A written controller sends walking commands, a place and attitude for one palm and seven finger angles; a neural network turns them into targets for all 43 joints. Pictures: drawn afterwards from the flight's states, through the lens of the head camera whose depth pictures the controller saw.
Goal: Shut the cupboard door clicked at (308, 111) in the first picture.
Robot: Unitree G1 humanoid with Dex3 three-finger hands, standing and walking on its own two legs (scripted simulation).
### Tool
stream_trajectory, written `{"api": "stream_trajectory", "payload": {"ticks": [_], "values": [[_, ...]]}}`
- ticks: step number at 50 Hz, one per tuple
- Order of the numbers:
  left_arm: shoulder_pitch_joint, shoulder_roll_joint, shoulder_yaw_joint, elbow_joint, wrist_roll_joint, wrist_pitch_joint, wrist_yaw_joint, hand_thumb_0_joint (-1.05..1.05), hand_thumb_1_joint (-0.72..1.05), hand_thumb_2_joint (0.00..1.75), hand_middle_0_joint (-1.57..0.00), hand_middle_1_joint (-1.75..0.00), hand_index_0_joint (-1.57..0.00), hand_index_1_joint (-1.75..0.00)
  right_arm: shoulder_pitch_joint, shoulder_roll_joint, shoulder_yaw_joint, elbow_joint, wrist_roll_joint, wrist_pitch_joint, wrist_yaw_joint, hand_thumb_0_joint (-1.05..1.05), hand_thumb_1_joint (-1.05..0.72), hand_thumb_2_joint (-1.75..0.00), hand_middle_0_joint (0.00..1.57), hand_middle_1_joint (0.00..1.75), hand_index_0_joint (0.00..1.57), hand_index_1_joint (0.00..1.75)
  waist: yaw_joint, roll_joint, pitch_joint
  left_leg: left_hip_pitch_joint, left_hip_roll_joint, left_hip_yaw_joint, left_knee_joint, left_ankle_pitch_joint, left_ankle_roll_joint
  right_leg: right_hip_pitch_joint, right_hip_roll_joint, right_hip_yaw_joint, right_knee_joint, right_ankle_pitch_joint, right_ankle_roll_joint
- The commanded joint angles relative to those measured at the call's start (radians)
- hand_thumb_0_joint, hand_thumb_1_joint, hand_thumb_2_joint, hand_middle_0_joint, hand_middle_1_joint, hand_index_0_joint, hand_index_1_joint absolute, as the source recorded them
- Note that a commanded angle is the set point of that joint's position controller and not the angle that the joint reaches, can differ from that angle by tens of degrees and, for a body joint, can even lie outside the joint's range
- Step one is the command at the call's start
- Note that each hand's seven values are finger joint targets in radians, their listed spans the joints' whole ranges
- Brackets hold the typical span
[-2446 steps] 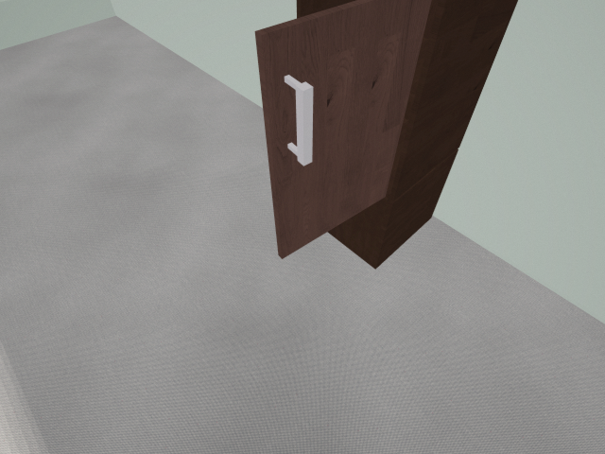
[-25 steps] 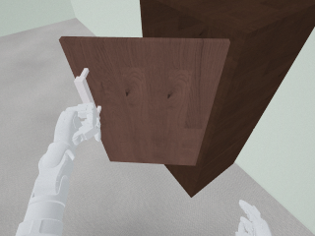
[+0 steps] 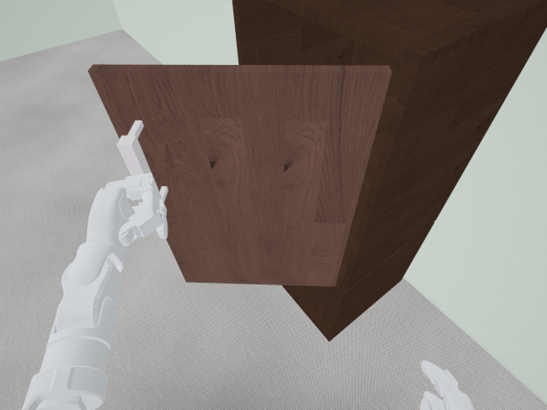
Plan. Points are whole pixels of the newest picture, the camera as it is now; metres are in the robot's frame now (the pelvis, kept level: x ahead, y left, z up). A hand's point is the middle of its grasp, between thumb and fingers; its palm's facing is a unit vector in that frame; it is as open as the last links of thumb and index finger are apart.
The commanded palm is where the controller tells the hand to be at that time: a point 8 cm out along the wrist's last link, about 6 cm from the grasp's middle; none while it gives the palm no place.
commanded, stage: bring the fist close to the handle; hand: left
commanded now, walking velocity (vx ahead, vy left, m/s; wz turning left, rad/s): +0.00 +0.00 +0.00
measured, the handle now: (148, 171) +0.44 +0.23 +0.11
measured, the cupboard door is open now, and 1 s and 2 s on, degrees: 51 40 25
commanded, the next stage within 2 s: push the door shut along its arc in 0.04 s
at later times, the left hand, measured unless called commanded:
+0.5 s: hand (165, 197) +0.38 +0.18 +0.12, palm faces -0.08 -1.00 -0.02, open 3.1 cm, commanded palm +0.37 +0.23 +0.11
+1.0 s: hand (181, 171) +0.44 +0.17 +0.12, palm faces -0.22 -0.98 -0.02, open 3.1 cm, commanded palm +0.44 +0.21 +0.11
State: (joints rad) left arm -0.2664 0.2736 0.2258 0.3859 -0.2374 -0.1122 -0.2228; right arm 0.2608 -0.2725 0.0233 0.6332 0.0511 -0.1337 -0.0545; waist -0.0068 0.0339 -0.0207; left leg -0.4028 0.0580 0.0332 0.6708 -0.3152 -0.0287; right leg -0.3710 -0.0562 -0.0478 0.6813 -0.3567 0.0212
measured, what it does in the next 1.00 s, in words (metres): stands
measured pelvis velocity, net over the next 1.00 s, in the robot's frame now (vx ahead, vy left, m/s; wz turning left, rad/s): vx -0.02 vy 0.01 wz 0.01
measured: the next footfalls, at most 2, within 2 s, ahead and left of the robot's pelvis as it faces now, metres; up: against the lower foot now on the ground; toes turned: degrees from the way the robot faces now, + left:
none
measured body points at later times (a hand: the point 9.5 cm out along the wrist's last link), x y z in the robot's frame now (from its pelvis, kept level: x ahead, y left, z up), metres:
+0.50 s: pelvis -0.01 +0.00 +0.00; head +0.01 -0.01 +0.45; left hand +0.38 +0.23 +0.12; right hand +0.13 -0.25 -0.10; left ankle +0.02 +0.14 -0.72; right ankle +0.00 -0.13 -0.72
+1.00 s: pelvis -0.02 +0.01 -0.02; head +0.04 +0.01 +0.43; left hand +0.44 +0.22 +0.12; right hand +0.04 -0.26 -0.13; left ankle +0.02 +0.14 -0.72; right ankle +0.00 -0.13 -0.72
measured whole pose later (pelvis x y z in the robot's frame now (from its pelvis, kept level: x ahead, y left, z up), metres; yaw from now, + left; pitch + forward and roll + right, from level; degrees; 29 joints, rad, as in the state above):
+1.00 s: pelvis -0.02 +0.01 -0.02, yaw +1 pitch +9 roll -1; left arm -0.84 0.44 0.21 1.04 -0.21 -0.24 -0.42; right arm 0.33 -0.30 0.03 0.69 0.04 -0.09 -0.06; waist -0.10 0.02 -0.03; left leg -0.63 0.05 0.01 0.80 -0.33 -0.01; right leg -0.58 -0.06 -0.06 0.77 -0.35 0.03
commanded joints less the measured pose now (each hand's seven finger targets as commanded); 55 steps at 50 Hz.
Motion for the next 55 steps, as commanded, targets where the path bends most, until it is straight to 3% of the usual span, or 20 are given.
{"api": "stream_trajectory", "payload": {"ticks": [1,4,5,8,11,14,16,19,23,26,31,34,36,40,41,44,48,51,52,55], "values": [[-0.356,0.172,0.044,-0.238,-0.016,-0.075,0.008,0.0,0.9,0.9,-1.3,-1.5,-1.3,-1.5,-0.077,-0.113,-0.044,-0.143,0.007,-0.052,-0.012,0.0,-0.9,-0.9,0.2,0.3,0.2,0.3,-0.006,-0.007,-0.256,0.132,-0.063,0.001,-0.079,0.174,0.044,0.065,0.056,0.0,-0.09,0.303,-0.023],[-0.343,0.215,0.076,-0.204,-0.009,-0.067,0.013,0.0,0.9,0.9,-1.3,-1.5,-1.3,-1.5,-0.075,-0.122,-0.043,-0.139,0.004,-0.045,-0.016,0.0,-0.9,-0.9,0.2,0.3,0.2,0.3,-0.001,-0.034,-0.25,0.121,-0.062,-0.003,-0.084,0.165,0.045,0.077,0.055,0.001,-0.094,0.284,-0.025],[-0.345,0.173,0.041,-0.218,-0.008,-0.065,0.01,0.0,0.9,0.9,-1.3,-1.5,-1.3,-1.5,-0.084,-0.114,-0.042,-0.147,0.008,-0.046,-0.014,0.0,-0.9,-0.9,0.2,0.3,0.2,0.3,-0.001,-0.018,-0.253,0.125,-0.062,0.0,-0.086,0.167,0.045,0.072,0.054,0.001,-0.093,0.288,-0.024],[-0.34,0.19,0.061,-0.198,-0.012,-0.061,0.01,0.0,0.9,0.9,-1.3,-1.5,-1.3,-1.5,-0.081,-0.116,-0.041,-0.144,0.007,-0.045,-0.014,0.0,-0.9,-0.9,0.2,0.3,0.2,0.3,-0.001,-0.029,-0.246,0.129,-0.062,-0.005,-0.087,0.161,0.043,0.066,0.058,-0.003,-0.095,0.282,-0.026],[-0.448,0.172,0.014,-0.188,-0.002,-0.071,-0.003,0.0,0.9,0.9,-1.3,-1.5,-1.3,-1.5,-0.083,-0.116,-0.036,-0.139,0.008,-0.042,-0.019,0.0,-0.9,-0.9,0.2,0.3,0.2,0.3,-0.026,-0.01,-0.226,0.127,-0.061,-0.008,-0.088,0.134,0.044,0.037,0.057,0.0,-0.099,0.25,-0.026],[-0.48,0.228,0.049,-0.142,-0.001,-0.08,-0.011,0.0,0.9,0.9,-1.3,-1.5,-1.3,-1.5,-0.069,-0.128,-0.04,-0.129,0.004,-0.039,-0.024,0.0,-0.9,-0.9,0.2,0.3,0.2,0.3,-0.027,-0.033,-0.255,0.135,-0.06,-0.014,-0.08,0.131,0.045,0.046,0.058,0.002,-0.099,0.242,-0.028],[-0.52,0.187,0.014,-0.095,-0.007,-0.077,-0.028,0.0,0.9,0.9,-1.3,-1.5,-1.3,-1.5,-0.072,-0.122,-0.034,-0.129,0.009,-0.036,-0.023,0.0,-0.9,-0.9,0.2,0.3,0.2,0.3,-0.034,-0.027,-0.241,0.125,-0.062,-0.015,-0.082,0.121,0.044,0.028,0.056,0.0,-0.098,0.236,-0.029],[-0.565,0.284,0.086,0.013,-0.004,-0.078,-0.04,0.0,0.9,0.9,-1.3,-1.5,-1.3,-1.5,-0.052,-0.138,-0.034,-0.114,0.003,-0.021,-0.029,0.0,-0.9,-0.9,0.2,0.3,0.2,0.3,-0.033,-0.063,-0.234,0.093,-0.062,-0.017,-0.076,0.097,0.046,0.029,0.053,0.011,-0.106,0.205,-0.027],[-0.672,0.267,0.054,0.082,-0.005,-0.098,-0.08,0.0,0.9,0.9,-1.3,-1.5,-1.3,-1.5,-0.041,-0.137,-0.034,-0.117,0.007,-0.014,-0.029,0.0,-0.9,-0.9,0.2,0.3,0.2,0.3,-0.044,0.002,-0.269,0.092,-0.064,-0.018,-0.065,0.107,0.041,0.009,0.052,0.011,-0.087,0.217,-0.033],[-0.726,0.281,0.054,0.16,-0.008,-0.109,-0.102,0.0,0.9,0.9,-1.3,-1.5,-1.3,-1.5,-0.017,-0.146,-0.036,-0.108,0.007,-0.007,-0.027,0.0,-0.9,-0.9,0.2,0.3,0.2,0.3,-0.061,-0.039,-0.264,0.07,-0.063,-0.021,-0.051,0.101,0.045,-0.011,0.054,0.01,-0.081,0.216,-0.03],[-0.832,0.27,0.022,0.243,-0.008,-0.136,-0.144,0.0,0.9,0.9,-1.3,-1.5,-1.3,-1.5,0.013,-0.156,-0.044,-0.099,0.007,0.001,-0.026,0.0,-0.9,-0.9,0.2,0.3,0.2,0.3,-0.081,-0.006,-0.309,0.071,-0.063,-0.024,-0.03,0.089,0.047,-0.052,0.056,0.012,-0.064,0.194,-0.031],[-0.879,0.324,0.053,0.301,-0.003,-0.154,-0.159,0.0,0.9,0.9,-1.3,-1.5,-1.3,-1.5,0.046,-0.17,-0.052,-0.081,0.001,0.007,-0.028,0.0,-0.9,-0.9,0.2,0.3,0.2,0.3,-0.087,-0.016,-0.325,0.067,-0.061,-0.031,-0.017,0.092,0.048,-0.067,0.059,0.01,-0.056,0.185,-0.032],[-0.916,0.275,0.009,0.312,-0.006,-0.16,-0.176,0.0,0.9,0.9,-1.3,-1.5,-1.3,-1.5,0.049,-0.167,-0.051,-0.081,0.004,0.006,-0.024,0.0,-0.9,-0.9,0.2,0.3,0.2,0.3,-0.099,-0.002,-0.336,0.078,-0.058,-0.034,-0.013,0.094,0.047,-0.096,0.061,0.003,-0.047,0.188,-0.033],[-0.977,0.308,0.02,0.366,-0.005,-0.17,-0.19,0.0,0.9,0.9,-1.3,-1.5,-1.3,-1.5,0.076,-0.179,-0.053,-0.065,0.002,0.012,-0.025,0.0,-0.9,-0.9,0.2,0.3,0.2,0.3,-0.117,-0.014,-0.328,0.061,-0.054,-0.044,-0.004,0.089,0.047,-0.131,0.066,-0.001,-0.039,0.176,-0.032],[-1.021,0.274,-0.012,0.358,-0.005,-0.175,-0.196,0.0,0.9,0.9,-1.3,-1.5,-1.3,-1.5,0.075,-0.175,-0.053,-0.063,0.002,0.011,-0.025,0.0,-0.9,-0.9,0.2,0.3,0.2,0.3,-0.127,0.007,-0.335,0.064,-0.056,-0.04,0.001,0.08,0.048,-0.146,0.066,0.003,-0.039,0.168,-0.031],[-1.066,0.331,0.025,0.418,0.002,-0.179,-0.197,0.0,0.9,0.9,-1.3,-1.5,-1.3,-1.5,0.101,-0.189,-0.055,-0.043,-0.003,0.013,-0.027,0.0,-0.9,-0.9,0.2,0.3,0.2,0.3,-0.137,-0.014,-0.329,0.048,-0.053,-0.049,0.009,0.058,0.05,-0.173,0.069,0.0,-0.036,0.134,-0.032],[-1.127,0.296,-0.016,0.445,0.019,-0.187,-0.207,0.0,0.9,0.9,-1.3,-1.5,-1.3,-1.5,0.113,-0.186,-0.056,-0.036,-0.005,0.008,-0.022,0.0,-0.9,-0.9,0.2,0.3,0.2,0.3,-0.152,0.05,-0.358,0.069,-0.048,-0.057,0.023,0.072,0.043,-0.227,0.071,-0.006,-0.015,0.138,-0.035],[-1.179,0.31,-0.006,0.498,0.022,-0.179,-0.206,0.0,0.9,0.9,-1.3,-1.5,-1.3,-1.5,0.131,-0.191,-0.055,-0.025,-0.007,0.007,-0.018,0.0,-0.9,-0.9,0.2,0.3,0.2,0.3,-0.167,0.031,-0.358,0.045,-0.047,-0.063,0.034,0.06,0.045,-0.253,0.072,-0.006,-0.008,0.125,-0.034],[-1.195,0.354,0.027,0.528,0.024,-0.174,-0.202,0.0,0.9,0.9,-1.3,-1.5,-1.3,-1.5,0.14,-0.199,-0.055,-0.021,-0.008,0.009,-0.02,0.0,-0.9,-0.9,0.2,0.3,0.2,0.3,-0.172,0.012,-0.347,0.023,-0.044,-0.065,0.034,0.037,0.046,-0.259,0.073,-0.005,-0.008,0.106,-0.032],[-1.244,0.385,0.046,0.515,0.038,-0.188,-0.202,0.0,0.9,0.9,-1.3,-1.5,-1.3,-1.5,0.159,-0.2,-0.056,-0.024,-0.015,0.004,-0.016,0.0,-0.9,-0.9,0.2,0.3,0.2,0.3,-0.17,0.045,-0.433,0.046,-0.044,-0.069,0.056,0.102,0.046,-0.248,0.072,-0.003,0.018,0.154,-0.034]]}}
